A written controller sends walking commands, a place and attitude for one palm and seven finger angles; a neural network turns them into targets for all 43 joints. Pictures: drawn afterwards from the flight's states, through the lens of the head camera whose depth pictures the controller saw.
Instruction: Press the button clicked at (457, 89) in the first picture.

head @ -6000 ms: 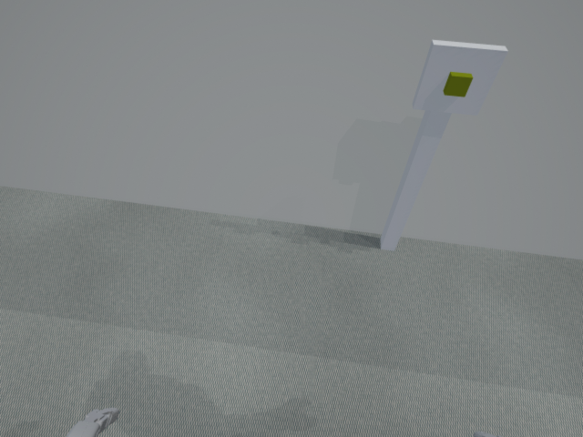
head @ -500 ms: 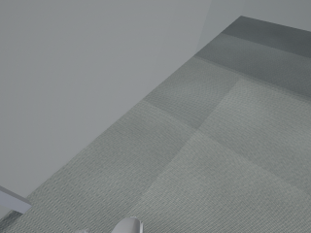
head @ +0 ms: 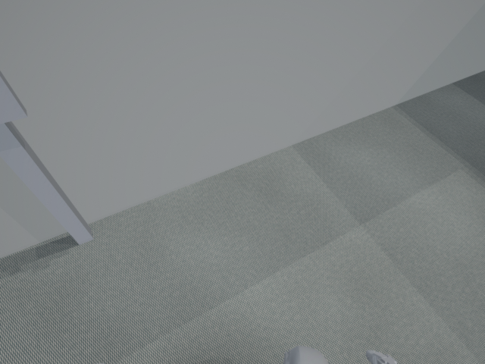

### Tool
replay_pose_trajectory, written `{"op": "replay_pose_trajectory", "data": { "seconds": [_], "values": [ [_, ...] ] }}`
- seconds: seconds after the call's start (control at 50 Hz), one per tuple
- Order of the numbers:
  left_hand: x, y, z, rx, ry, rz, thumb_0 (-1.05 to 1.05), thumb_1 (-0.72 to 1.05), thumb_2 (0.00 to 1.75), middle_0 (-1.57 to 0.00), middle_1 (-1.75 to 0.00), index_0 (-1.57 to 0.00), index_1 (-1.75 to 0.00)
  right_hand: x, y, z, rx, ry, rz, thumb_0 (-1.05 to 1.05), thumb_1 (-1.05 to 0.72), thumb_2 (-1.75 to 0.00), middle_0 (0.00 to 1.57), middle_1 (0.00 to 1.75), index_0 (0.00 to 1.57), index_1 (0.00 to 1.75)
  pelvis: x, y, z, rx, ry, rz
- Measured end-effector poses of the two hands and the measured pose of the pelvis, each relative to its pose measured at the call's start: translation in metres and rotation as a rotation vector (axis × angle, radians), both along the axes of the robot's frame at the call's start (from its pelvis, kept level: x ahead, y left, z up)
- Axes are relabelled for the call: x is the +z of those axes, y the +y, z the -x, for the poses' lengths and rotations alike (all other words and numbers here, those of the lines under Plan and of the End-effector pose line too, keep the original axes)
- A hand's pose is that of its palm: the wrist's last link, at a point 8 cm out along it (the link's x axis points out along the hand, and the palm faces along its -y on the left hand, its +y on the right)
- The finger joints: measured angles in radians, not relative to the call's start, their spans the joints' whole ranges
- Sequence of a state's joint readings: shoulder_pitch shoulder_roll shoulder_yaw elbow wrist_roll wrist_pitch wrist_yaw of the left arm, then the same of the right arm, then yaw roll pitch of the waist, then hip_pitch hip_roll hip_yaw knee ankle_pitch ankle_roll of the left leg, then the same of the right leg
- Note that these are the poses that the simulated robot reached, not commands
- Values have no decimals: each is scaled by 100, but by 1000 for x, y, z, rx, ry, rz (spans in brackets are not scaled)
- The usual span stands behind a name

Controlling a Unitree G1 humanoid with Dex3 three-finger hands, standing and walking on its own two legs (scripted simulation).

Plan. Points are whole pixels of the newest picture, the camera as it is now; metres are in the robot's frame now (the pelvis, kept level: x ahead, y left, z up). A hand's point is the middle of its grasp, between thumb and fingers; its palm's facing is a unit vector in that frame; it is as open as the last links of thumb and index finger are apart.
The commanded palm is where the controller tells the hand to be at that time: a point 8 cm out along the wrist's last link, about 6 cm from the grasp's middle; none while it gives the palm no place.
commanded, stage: turn to face it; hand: left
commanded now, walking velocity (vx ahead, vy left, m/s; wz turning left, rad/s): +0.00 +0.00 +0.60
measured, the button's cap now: out of the picture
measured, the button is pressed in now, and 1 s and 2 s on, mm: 0 0 0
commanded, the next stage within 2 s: take the last steps up to it in 0.72 s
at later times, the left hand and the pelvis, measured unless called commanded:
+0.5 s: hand out of the picture +0.04 +0.15 -0.13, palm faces +0.29 -0.91 -0.29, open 7.4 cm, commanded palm none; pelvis +0.00 -0.06 +0.00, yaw +18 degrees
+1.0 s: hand out of the picture -0.13 +0.18 -0.18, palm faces +0.53 -0.82 -0.21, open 7.4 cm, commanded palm none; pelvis -0.04 +0.00 +0.01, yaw +28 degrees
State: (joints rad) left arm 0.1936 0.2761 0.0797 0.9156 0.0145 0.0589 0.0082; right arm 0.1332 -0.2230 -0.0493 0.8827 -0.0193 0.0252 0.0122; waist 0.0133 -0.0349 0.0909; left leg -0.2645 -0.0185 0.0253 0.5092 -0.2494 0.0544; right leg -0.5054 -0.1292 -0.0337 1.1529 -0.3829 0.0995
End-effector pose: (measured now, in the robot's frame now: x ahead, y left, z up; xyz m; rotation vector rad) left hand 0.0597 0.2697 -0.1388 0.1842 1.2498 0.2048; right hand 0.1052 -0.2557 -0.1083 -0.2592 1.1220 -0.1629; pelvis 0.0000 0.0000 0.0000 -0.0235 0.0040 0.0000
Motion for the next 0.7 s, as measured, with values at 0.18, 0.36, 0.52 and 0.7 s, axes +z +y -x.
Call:
{"op": "replay_pose_trajectory", "data": {
  "seconds": [0.18, 0.36, 0.52, 0.7],
  "values": [
    [19, -17, -34, 30, -142, -23, 0, 90, 90, -20, -30, -20, -30, -14, -5, 15, 27, 64, -45, 1, -90, -90, 20, 30, 21, 30, 1, -16, -1, 98, 9, -16],
    [36, -60, -19, 81, -209, -75, 0, 90, 90, -20, -30, -21, -30, -46, -44, 23, 73, 157, -87, 1, -90, -90, 20, 30, 20, 30, -7, -53, 3, 218, 4, -44],
    [39, -80, 48, 233, -132, -71, 0, 90, 90, -20, -30, -21, -30, -38, -54, -1, 190, 187, -76, 1, -91, -90, 20, 30, 20, 30, 4, -65, 3, 333, -17, -75],
    [12, -84, 147, 406, 23, -8, 0, 90, 90, -20, -30, -21, -30, -25, -9, -52, 361, 134, -29, 1, -91, -90, 20, 30, 20, 30, 0, -51, 17, 420, -10, -59]
  ]
}}
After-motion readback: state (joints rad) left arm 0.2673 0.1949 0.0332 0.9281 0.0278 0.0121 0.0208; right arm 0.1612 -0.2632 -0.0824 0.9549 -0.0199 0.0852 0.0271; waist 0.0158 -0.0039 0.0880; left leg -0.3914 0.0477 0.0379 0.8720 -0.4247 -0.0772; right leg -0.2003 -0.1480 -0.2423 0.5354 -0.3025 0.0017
